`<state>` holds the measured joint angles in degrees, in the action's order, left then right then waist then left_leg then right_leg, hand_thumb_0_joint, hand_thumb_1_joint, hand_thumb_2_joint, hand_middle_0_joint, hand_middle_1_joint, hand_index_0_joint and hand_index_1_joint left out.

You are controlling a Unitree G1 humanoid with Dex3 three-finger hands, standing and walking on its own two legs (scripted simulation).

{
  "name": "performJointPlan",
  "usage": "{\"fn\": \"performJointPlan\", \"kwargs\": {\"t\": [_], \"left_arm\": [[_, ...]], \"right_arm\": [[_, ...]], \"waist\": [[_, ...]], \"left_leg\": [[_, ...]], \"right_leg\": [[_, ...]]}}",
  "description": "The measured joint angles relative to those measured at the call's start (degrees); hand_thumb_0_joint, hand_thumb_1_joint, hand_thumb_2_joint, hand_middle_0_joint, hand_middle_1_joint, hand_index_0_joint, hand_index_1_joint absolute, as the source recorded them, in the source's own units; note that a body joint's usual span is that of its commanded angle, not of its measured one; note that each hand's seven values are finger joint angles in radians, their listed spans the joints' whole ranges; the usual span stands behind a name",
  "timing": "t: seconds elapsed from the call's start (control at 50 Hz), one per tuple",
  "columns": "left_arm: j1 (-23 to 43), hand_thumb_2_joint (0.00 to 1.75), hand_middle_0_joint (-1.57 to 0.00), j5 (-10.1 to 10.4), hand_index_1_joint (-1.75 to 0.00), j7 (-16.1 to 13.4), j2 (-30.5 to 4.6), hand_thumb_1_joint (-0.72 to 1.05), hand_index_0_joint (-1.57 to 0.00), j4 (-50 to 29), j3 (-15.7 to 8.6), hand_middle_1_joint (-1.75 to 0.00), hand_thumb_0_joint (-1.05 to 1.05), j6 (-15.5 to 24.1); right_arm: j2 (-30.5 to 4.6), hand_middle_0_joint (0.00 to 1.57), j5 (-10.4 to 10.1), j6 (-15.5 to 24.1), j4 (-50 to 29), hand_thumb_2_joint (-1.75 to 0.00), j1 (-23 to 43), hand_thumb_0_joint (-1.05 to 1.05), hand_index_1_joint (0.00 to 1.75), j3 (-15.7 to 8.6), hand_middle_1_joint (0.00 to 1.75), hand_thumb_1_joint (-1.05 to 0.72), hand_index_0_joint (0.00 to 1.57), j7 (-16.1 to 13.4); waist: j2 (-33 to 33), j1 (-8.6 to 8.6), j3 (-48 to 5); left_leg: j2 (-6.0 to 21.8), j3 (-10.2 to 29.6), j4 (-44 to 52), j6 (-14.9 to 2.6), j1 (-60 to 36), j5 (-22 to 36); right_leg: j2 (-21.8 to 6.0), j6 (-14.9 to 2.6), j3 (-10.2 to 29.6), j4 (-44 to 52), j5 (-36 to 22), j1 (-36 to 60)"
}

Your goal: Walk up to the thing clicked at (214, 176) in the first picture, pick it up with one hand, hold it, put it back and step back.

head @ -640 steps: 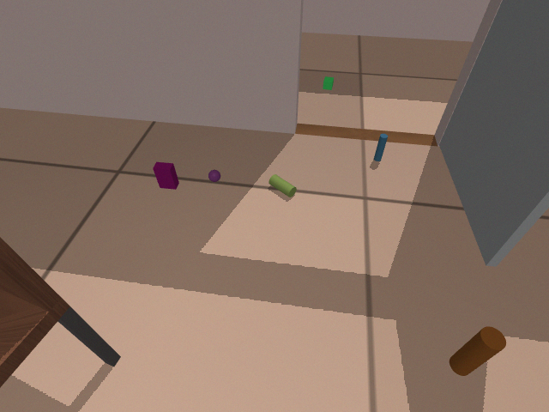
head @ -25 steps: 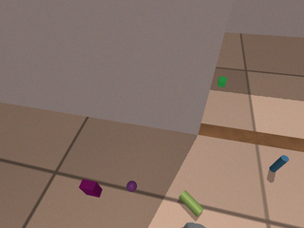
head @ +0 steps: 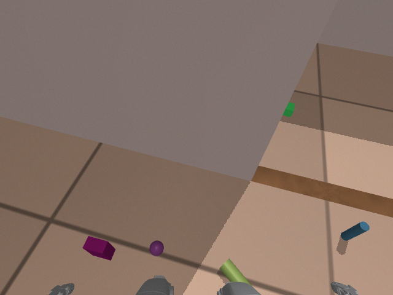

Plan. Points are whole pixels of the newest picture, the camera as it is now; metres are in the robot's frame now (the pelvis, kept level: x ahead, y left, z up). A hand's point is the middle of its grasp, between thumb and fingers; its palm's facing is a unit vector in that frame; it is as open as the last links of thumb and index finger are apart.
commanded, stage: walk up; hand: left
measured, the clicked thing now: (156, 248) +0.37 +0.18 -0.72
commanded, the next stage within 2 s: stand in 1.76 s
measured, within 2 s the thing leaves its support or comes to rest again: neither
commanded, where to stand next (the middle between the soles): +0.03 +0.00 m, yaw +2 degrees
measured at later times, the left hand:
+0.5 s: hand out of the picture +0.02 +0.26 -0.13, palm faces +0.00 -0.90 -0.43, open 7.4 cm
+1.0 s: hand out of the picture +0.06 +0.25 -0.12, palm faces +0.00 -0.93 -0.36, open 7.4 cm
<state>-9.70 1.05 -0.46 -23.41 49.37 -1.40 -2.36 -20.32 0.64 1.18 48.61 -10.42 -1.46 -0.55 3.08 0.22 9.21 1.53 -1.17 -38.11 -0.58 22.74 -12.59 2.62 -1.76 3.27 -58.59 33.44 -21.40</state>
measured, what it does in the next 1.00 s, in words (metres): steps on the spot: right foot, then left foot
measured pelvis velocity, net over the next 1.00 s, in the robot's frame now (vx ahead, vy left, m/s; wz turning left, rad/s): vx -0.03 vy -0.01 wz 0.02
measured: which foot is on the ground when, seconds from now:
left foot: down 0.00-0.20, up 0.22-0.42, down 0.44-1.00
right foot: up 0.00-0.14, down 0.16-1.00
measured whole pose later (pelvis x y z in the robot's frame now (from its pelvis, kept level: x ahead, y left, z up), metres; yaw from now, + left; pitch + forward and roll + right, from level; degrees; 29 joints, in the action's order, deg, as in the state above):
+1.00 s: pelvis -0.03 -0.01 +0.03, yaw +1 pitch -3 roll -1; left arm -5.8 -0.6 0.3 -21.5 62.4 -0.5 1.7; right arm -19.9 0.4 0.0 63.2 -7.3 -0.3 1.3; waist -0.1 -0.1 3.0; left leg 0.4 2.6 -24.8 0.7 11.3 -10.7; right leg -1.4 1.2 -1.0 -23.2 13.8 -6.4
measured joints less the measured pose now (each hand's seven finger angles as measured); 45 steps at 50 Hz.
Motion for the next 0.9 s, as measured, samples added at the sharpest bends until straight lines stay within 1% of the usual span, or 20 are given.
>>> {"fn": "performJointPlan", "kwargs": {"t": [0.04,0.08,0.14,0.16,0.2,0.22,0.26,0.3,0.36,0.42,0.46,0.48,0.5,0.52,0.56,0.6,0.68,0.72,0.76,0.9], "left_arm": [[0.25,0.89,-0.20,-0.03,-0.30,0.23,-0.09,0.90,-0.20,0.55,-0.27,-0.30,0.01,-0.09],[0.14,0.89,-0.20,-0.12,-0.30,0.47,-0.04,0.90,-0.20,0.93,-0.45,-0.30,0.01,0.15],[-0.52,0.89,-0.20,-0.50,-0.30,0.64,-0.03,0.90,-0.20,1.87,-0.70,-0.30,0.01,0.86],[-0.95,0.89,-0.20,-0.67,-0.30,0.57,0.00,0.90,-0.20,2.33,-0.78,-0.30,0.01,1.29],[-0.91,0.89,-0.20,-1.45,-0.30,0.11,1.51,0.90,-0.20,4.12,-0.86,-0.30,0.01,2.10],[-1.44,0.89,-0.20,-1.99,-0.30,0.04,2.15,0.90,-0.20,4.58,-0.67,-0.30,0.01,2.43],[-3.38,0.89,-0.20,-2.67,-0.30,0.21,2.20,0.90,-0.20,4.99,-0.12,-0.30,0.01,2.80],[-4.68,0.89,-0.20,-2.72,-0.30,0.16,2.33,0.90,-0.21,5.63,-0.07,-0.30,0.01,2.96],[-4.91,0.89,-0.20,-2.71,-0.30,-0.10,2.75,0.90,-0.21,6.03,-0.07,-0.30,0.01,3.84],[-4.34,0.89,-0.20,-2.62,-0.30,-0.16,2.28,0.90,-0.21,5.00,-0.12,-0.30,0.01,4.40],[-3.00,0.89,-0.20,-2.22,-0.30,-0.16,1.25,0.90,-0.21,4.73,-0.27,-0.30,0.01,4.06],[-2.25,0.89,-0.20,-1.89,-0.30,-0.26,0.78,0.90,-0.21,4.76,-0.40,-0.30,0.01,3.75],[-1.69,0.89,-0.20,-1.51,-0.30,-0.38,0.66,0.90,-0.21,4.80,-0.40,-0.30,0.01,3.44],[-1.25,0.89,-0.20,-1.36,-0.30,-0.47,0.71,0.90,-0.21,4.97,-0.28,-0.30,0.01,3.28],[-0.93,0.89,-0.20,-1.40,-0.30,-0.36,0.66,0.90,-0.20,5.45,0.01,-0.30,0.01,3.50],[-1.05,0.89,-0.20,-1.86,-0.30,-0.06,0.88,0.90,-0.20,6.09,0.12,-0.30,0.01,4.13],[-1.00,0.89,-0.20,-2.52,-0.30,0.49,2.26,0.90,-0.20,7.88,1.00,-0.30,0.01,4.30],[-0.75,0.89,-0.20,-2.52,-0.30,0.73,2.82,0.90,-0.21,8.76,1.22,-0.30,0.01,3.87],[-0.07,0.89,-0.20,-2.27,-0.30,0.88,3.13,0.90,-0.21,9.63,1.24,-0.30,0.01,3.72],[2.77,0.89,-0.20,-1.76,-0.30,0.85,2.05,0.90,-0.21,11.51,0.88,-0.30,0.01,4.27]], "right_arm": [[0.04,0.20,0.11,-0.27,-0.58,-0.89,0.97,0.00,0.30,0.25,0.30,-0.90,0.21,-0.15],[-0.43,0.21,0.39,-0.52,-1.09,-0.89,1.96,0.00,0.30,0.25,0.30,-0.90,0.21,-0.08],[-1.39,0.21,0.83,-1.10,-1.75,-0.89,3.22,0.00,0.30,-0.02,0.30,-0.90,0.21,0.32],[-1.77,0.21,0.82,-1.43,-1.80,-0.89,3.56,0.00,0.30,-0.08,0.30,-0.90,0.21,0.49],[-3.04,0.21,0.33,-2.30,-0.91,-0.89,4.41,0.00,0.30,-0.57,0.30,-0.90,0.21,0.60],[-3.21,0.20,0.01,-2.80,-0.18,-0.89,4.26,0.00,0.30,-0.73,0.30,-0.90,0.21,0.57],[-2.52,0.20,-0.26,-3.65,1.40,-0.89,3.59,0.00,0.30,-0.64,0.30,-0.90,0.20,0.49],[-2.29,0.20,-0.45,-3.69,2.42,-0.89,3.17,0.00,0.30,-0.65,0.30,-0.90,0.20,0.73],[-2.78,0.20,-0.87,-3.12,3.42,-0.89,2.69,0.00,0.30,-0.78,0.30,-0.90,0.20,0.83],[-2.85,0.20,-0.63,-2.75,4.53,-0.90,2.66,0.00,0.30,-0.69,0.30,-0.90,0.20,0.92],[-1.86,0.20,-0.31,-2.07,5.61,-0.90,3.08,0.00,0.30,-0.85,0.30,-0.90,0.20,0.93],[-1.15,0.20,-0.02,-1.71,5.99,-0.90,3.30,0.00,0.30,-0.78,0.30,-0.90,0.20,1.00],[-0.75,0.20,0.13,-1.41,6.10,-0.90,3.20,0.00,0.30,-0.62,0.30,-0.90,0.20,1.11],[-0.53,0.20,0.08,-1.21,6.19,-0.90,2.93,0.00,0.30,-0.46,0.30,-0.90,0.20,1.29],[-0.15,0.20,0.01,-1.47,6.76,-0.89,2.58,0.00,0.30,-0.08,0.30,-0.90,0.20,1.67],[-0.02,0.20,-0.21,-2.20,7.46,-0.89,2.80,0.00,0.30,0.30,0.30,-0.90,0.20,1.87],[-0.65,0.20,-0.35,-2.39,8.93,-0.89,2.74,0.00,0.30,0.18,0.30,-0.90,0.20,1.95],[-1.00,0.20,-0.29,-1.98,9.65,-0.89,2.46,0.00,0.30,-0.02,0.30,-0.90,0.20,2.10],[-1.06,0.20,-0.23,-1.63,10.52,-0.90,2.16,0.00,0.30,0.04,0.30,-0.90,0.20,2.22],[0.30,0.20,-0.10,-1.18,13.35,-0.90,2.41,0.00,0.30,1.25,0.30,-0.90,0.20,2.25]], "waist": [[-0.27,-0.04,-0.19],[-0.86,0.01,-0.29],[-1.79,0.18,-0.60],[-2.20,0.34,-0.80],[-6.09,0.01,0.08],[-7.27,-0.15,-0.24],[-6.00,1.20,-2.21],[-5.06,1.72,-3.22],[-5.70,0.98,-3.32],[-5.76,1.03,-2.75],[-3.87,1.08,-1.56],[-2.48,1.42,-0.95],[-2.09,1.43,-0.87],[-2.36,1.21,-1.18],[-2.74,1.03,-2.39],[-3.10,0.83,-3.51],[-3.92,-0.01,-5.76],[-4.04,-0.31,-6.54],[-4.21,-0.38,-7.01],[-3.19,-0.30,-6.42]], "left_leg": [[0.72,0.06,0.47,0.19,0.77,0.58],[1.31,0.07,0.37,0.43,1.82,0.93],[1.94,-0.14,-1.19,0.98,3.80,0.78],[2.23,-0.21,-2.35,1.16,4.54,0.38],[4.11,2.04,-4.89,1.10,5.13,-0.44],[3.86,3.41,-5.39,0.59,5.07,-1.75],[0.79,4.54,-7.99,0.19,4.46,-10.05],[-1.19,4.79,-10.43,-0.10,3.01,-13.18],[-1.71,4.81,-8.86,-0.84,0.16,-12.07],[-1.26,2.94,-1.83,-1.15,-3.93,-10.15],[-2.39,2.05,3.39,0.29,-6.27,-3.37],[-3.12,1.42,4.42,0.93,-6.94,-2.48],[-3.16,1.39,4.71,1.18,-7.07,-2.25],[-2.76,1.82,4.46,1.09,-6.88,-2.36],[-1.82,2.39,3.96,1.05,-6.63,-2.68],[-1.01,2.67,3.36,1.64,-6.66,-2.98],[-1.43,3.41,3.87,1.03,-7.45,-4.12],[-1.77,3.14,6.01,1.23,-8.60,-1.39],[-1.71,3.11,7.18,1.39,-9.20,-1.04],[-1.18,3.62,11.46,1.40,-10.64,1.03]], "right_leg": [[0.19,-0.14,0.60,-2.26,-0.41,-0.89],[-0.65,0.12,0.33,-0.17,-1.28,-0.09],[-2.38,0.89,-1.06,8.80,-2.79,3.43],[-2.70,1.05,-1.66,14.08,-5.01,5.53],[-0.64,1.53,-3.71,17.57,-7.98,7.99],[-0.19,1.39,-4.42,17.91,-8.11,8.55],[-1.51,1.01,-2.91,17.43,-7.89,8.00],[-2.79,0.95,-1.64,18.29,-8.44,8.20],[-3.64,1.33,-2.36,20.40,-9.71,8.90],[-4.08,1.71,-3.04,20.17,-9.88,8.36],[-5.54,2.11,-2.97,18.35,-9.16,7.76],[-6.30,1.98,-2.26,16.83,-9.42,7.08],[-6.19,1.71,-1.97,15.67,-10.21,6.40],[-5.55,1.41,-2.21,15.43,-8.82,6.17],[-4.58,0.73,-2.82,19.07,-7.17,7.18],[-3.92,1.29,-3.20,22.02,-13.32,8.22],[-4.16,1.90,-3.74,23.53,-13.74,9.60],[-4.59,2.36,-3.52,24.43,-14.02,10.29],[-4.56,2.61,-3.51,26.21,-14.89,11.13],[-4.03,2.83,-4.09,32.64,-18.29,13.64]]}}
